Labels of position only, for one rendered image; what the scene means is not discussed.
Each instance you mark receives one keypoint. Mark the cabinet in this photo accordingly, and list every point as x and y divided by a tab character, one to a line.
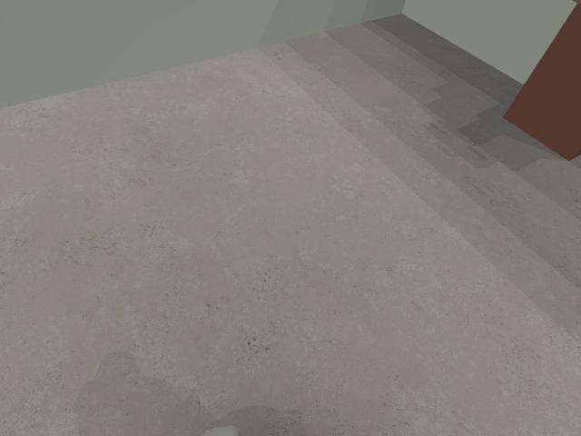
548	107

